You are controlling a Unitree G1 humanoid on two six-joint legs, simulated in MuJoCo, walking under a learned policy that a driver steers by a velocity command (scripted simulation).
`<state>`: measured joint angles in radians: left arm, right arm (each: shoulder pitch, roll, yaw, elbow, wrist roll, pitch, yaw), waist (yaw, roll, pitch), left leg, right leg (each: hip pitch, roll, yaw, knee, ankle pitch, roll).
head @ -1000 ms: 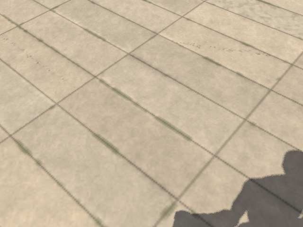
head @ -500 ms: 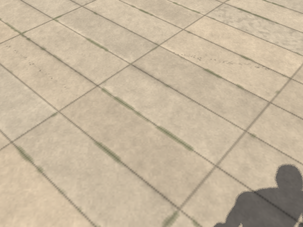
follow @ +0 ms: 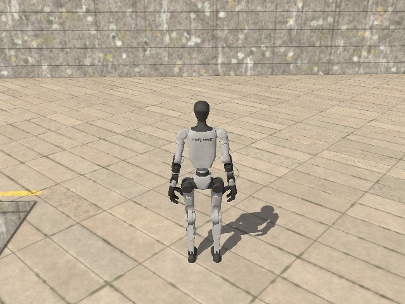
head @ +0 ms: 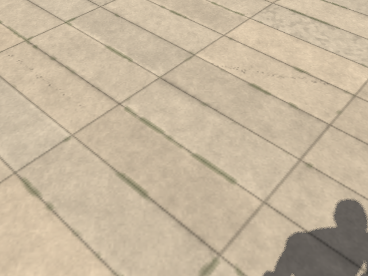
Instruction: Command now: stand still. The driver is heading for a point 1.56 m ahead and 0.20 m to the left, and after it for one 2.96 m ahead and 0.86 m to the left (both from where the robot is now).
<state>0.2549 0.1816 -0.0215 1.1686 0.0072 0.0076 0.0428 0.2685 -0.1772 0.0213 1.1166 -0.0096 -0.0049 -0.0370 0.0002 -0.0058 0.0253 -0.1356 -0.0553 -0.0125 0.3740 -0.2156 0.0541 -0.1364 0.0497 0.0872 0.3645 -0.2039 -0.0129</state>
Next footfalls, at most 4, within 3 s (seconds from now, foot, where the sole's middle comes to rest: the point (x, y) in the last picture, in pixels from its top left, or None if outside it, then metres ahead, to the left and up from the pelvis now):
0.50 right None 0.12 -0.13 -0.78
0.98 left None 0.47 0.01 -0.78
1.52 right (225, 212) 0.79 -0.15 -0.78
2.08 left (184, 157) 1.08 0.02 -0.78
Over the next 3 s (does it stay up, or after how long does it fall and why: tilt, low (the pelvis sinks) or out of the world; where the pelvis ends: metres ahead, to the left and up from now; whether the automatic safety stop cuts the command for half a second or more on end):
stays up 1.40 0.06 0.00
